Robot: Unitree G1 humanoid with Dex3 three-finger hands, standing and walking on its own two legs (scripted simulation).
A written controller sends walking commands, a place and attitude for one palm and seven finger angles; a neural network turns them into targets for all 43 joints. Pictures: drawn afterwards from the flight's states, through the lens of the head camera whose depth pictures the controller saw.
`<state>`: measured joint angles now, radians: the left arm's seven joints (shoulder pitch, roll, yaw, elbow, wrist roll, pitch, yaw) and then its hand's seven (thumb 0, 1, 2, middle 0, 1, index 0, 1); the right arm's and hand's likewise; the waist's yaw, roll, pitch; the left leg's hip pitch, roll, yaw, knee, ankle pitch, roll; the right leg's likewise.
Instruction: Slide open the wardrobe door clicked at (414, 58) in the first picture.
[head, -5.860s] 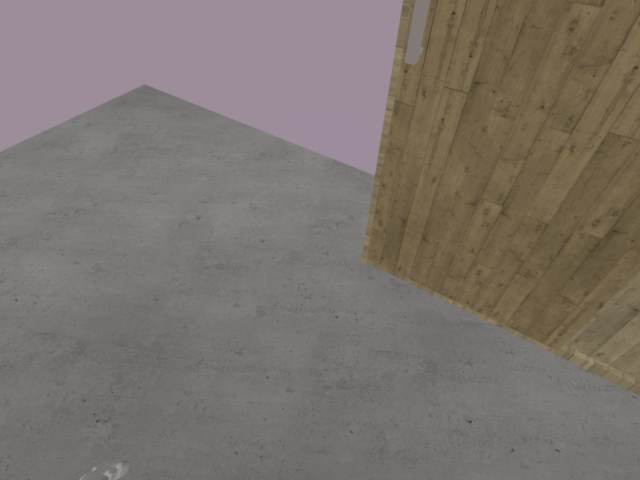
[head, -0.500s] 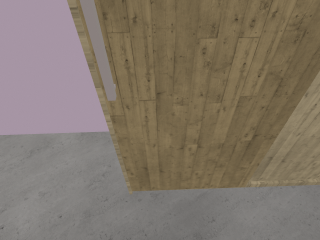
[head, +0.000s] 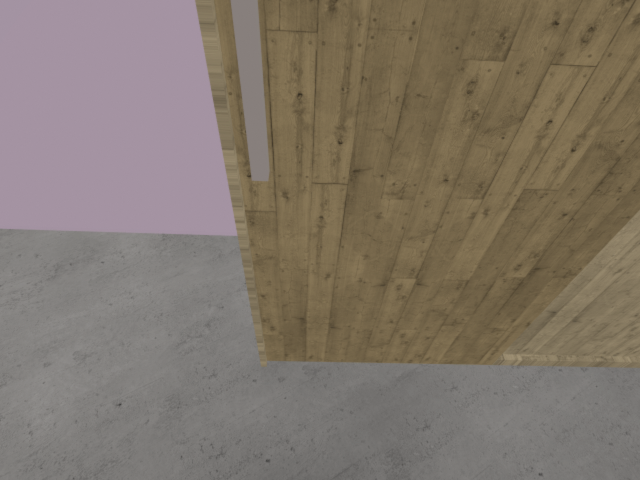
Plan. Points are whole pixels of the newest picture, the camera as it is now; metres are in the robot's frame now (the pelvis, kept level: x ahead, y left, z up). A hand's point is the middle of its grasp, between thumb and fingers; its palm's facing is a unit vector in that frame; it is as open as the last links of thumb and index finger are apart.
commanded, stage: come to a stop and stand still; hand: left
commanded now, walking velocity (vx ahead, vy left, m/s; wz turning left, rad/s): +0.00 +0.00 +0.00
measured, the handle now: (254, 69) +0.53 +0.13 +0.24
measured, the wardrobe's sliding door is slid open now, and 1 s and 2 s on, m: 0.00 0.00 0.00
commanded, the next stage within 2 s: look again from close up in 0.14 s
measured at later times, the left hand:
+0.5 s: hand out of the picture +0.00 +0.16 -0.17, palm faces -0.01 -0.97 -0.26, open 7.4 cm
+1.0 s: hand out of the picture -0.01 +0.12 -0.18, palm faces +0.02 -0.98 -0.20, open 7.4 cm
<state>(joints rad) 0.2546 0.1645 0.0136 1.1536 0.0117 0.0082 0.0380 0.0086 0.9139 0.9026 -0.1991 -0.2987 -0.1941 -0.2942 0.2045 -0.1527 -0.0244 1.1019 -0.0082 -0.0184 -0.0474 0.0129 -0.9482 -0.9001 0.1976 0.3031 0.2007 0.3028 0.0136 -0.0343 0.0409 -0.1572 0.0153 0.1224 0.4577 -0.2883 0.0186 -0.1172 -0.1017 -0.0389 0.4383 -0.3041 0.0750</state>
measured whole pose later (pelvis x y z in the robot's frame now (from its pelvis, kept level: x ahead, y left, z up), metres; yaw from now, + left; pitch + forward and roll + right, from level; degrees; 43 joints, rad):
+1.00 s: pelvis -0.02 -0.06 +0.00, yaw +0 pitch -1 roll +1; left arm 0.27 0.17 -0.01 1.11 0.01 -0.02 0.02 0.01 0.91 0.90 -0.20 -0.30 -0.20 -0.29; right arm 0.25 -0.17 0.00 1.11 -0.01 -0.01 -0.02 0.01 -0.91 -0.90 0.19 0.30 0.20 0.30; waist 0.00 -0.01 0.03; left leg -0.20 0.09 0.08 0.47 -0.25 -0.06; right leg -0.18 -0.02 -0.07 0.50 -0.31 -0.01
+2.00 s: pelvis +0.09 -0.05 -0.01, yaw +4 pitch +1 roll +2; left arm 0.19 0.16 0.03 1.02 0.02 -0.05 0.04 0.01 0.93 0.90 -0.20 -0.30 -0.20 -0.29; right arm 0.34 -0.12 -0.02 1.14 0.00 0.01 -0.04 0.01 -0.91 -0.90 0.20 0.30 0.20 0.30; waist -0.02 0.01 0.08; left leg -0.31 0.04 0.04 0.92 -0.55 -0.02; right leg -0.27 -0.04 -0.16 0.60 -0.34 -0.07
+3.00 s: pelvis +0.03 -0.03 +0.00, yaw +2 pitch -1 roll +0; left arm 0.32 0.13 -0.01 1.10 0.01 0.00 0.03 0.01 0.91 0.90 -0.20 -0.30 -0.20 -0.29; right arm 0.35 -0.13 -0.01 1.15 -0.02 0.02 -0.02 0.01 -0.91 -0.90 0.19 0.30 0.20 0.30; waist -0.02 -0.03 0.02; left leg -0.28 0.02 0.07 0.42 -0.12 0.01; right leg -0.12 0.00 -0.05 0.45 -0.31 -0.01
